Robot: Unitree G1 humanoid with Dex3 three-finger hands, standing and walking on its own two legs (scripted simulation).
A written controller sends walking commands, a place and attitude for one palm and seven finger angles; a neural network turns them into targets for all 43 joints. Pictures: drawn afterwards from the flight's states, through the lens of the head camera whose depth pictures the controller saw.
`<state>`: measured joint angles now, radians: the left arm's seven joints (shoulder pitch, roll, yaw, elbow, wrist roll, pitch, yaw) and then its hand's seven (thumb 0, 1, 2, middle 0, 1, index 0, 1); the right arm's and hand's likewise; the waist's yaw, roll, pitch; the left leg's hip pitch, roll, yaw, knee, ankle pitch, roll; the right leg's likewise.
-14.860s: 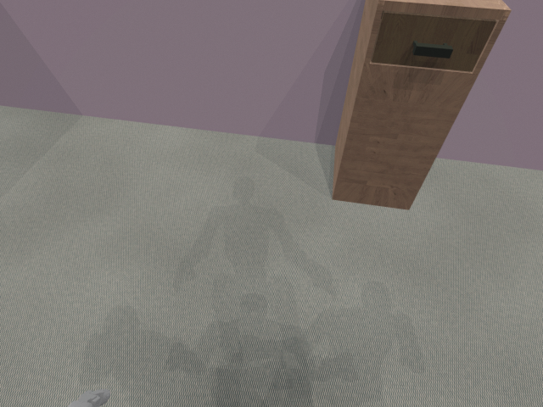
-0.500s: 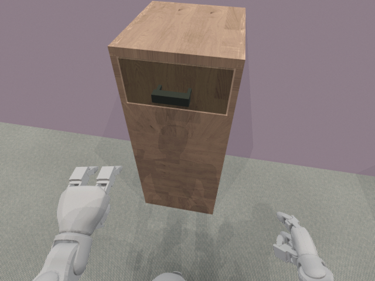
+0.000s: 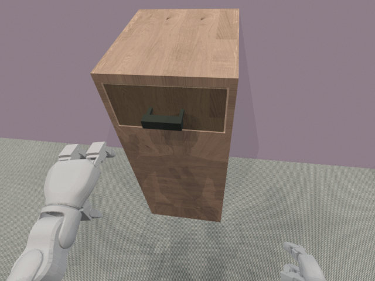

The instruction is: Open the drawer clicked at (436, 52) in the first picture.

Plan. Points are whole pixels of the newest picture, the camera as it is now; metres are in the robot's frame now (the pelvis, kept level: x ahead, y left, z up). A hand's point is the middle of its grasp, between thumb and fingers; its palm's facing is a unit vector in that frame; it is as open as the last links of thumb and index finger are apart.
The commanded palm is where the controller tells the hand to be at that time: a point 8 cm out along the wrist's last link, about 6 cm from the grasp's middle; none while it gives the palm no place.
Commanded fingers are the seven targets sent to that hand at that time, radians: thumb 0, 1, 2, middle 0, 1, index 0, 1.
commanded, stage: raise the hand with hooked fingers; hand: left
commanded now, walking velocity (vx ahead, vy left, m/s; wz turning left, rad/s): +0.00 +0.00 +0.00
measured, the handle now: (164, 116) +0.52 +0.15 +0.04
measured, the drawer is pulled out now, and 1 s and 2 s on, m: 0.00 0.00 0.00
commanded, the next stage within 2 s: move the hooked fingers above the handle in 0.78 s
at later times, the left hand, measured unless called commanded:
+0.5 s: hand (92, 144) +0.31 +0.23 +0.15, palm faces +0.05 -0.07 -1.00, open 13.8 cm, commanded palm +0.27 +0.23 +0.21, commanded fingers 0.00 -0.50 0.30 -0.30 -1.20 -0.30 -1.20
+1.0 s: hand (95, 162) +0.29 +0.22 +0.13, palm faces +0.03 -0.08 -1.00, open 13.9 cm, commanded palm +0.27 +0.22 +0.21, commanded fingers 0.00 -0.50 0.30 -0.30 -1.20 -0.30 -1.20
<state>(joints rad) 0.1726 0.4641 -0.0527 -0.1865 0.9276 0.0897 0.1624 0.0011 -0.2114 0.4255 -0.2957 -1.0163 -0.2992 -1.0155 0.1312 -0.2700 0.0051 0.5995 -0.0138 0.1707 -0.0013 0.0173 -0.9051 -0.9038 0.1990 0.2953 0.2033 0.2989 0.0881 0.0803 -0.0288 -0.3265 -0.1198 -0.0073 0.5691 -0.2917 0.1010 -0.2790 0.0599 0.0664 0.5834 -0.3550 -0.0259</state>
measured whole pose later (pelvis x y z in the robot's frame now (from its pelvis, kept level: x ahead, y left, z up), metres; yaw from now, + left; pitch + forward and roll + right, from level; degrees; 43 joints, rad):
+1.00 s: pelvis -0.03 -0.01 +0.01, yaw +1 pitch +0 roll +0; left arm -0.16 0.55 -0.07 -0.01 0.85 0.05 -0.09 0.00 -0.49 0.30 -0.31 -1.20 -0.32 -1.20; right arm 0.11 -0.27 0.03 0.60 0.03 0.20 -0.01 0.02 -0.91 -0.90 0.20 0.30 0.20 0.30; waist 0.07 0.09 -0.01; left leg -0.27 -0.11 -0.04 0.46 -0.20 0.08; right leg -0.22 0.06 0.04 0.48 -0.27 -0.04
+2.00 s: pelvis +0.01 -0.03 +0.00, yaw +0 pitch +7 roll +1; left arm -0.54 0.41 -0.22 0.41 0.94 0.05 0.04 0.00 -0.49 0.30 -0.32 -1.20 -0.32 -1.20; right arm 0.16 -0.25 0.00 0.63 0.04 0.23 -0.02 0.01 -0.91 -0.90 0.20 0.30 0.20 0.30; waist 0.01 0.05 -0.08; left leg -0.38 -0.10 -0.02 0.54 -0.29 0.07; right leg -0.34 0.08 0.05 0.57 -0.35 -0.06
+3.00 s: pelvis +0.00 -0.04 +0.00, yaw +0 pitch +11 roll +1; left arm -0.79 0.40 -0.16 0.82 1.01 0.01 0.21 0.00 -0.49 0.30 -0.32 -1.20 -0.32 -1.20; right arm 0.28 -0.26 -0.04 0.68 0.04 0.20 -0.04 0.01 -0.91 -0.90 0.20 0.30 0.20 0.30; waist -0.06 0.05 -0.12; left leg -0.48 -0.08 -0.01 0.58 -0.29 0.05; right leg -0.45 0.10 0.05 0.61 -0.34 -0.08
